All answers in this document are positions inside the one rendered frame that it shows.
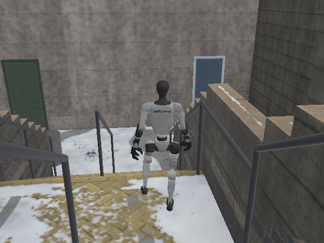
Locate robot right shin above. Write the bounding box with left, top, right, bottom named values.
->
left=168, top=171, right=176, bottom=204

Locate right robot hand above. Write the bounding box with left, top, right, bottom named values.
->
left=180, top=141, right=192, bottom=151

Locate left robot hand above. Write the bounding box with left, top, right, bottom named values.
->
left=131, top=147, right=143, bottom=160

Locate right robot upper arm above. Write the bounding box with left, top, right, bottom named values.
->
left=173, top=102, right=186, bottom=130

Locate robot left forearm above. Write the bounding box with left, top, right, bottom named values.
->
left=132, top=123, right=143, bottom=148

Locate left robot upper arm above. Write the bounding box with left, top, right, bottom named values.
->
left=138, top=102, right=152, bottom=131

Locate robot head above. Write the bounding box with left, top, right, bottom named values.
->
left=154, top=80, right=171, bottom=105

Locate robot right forearm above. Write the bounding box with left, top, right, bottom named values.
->
left=181, top=123, right=191, bottom=142

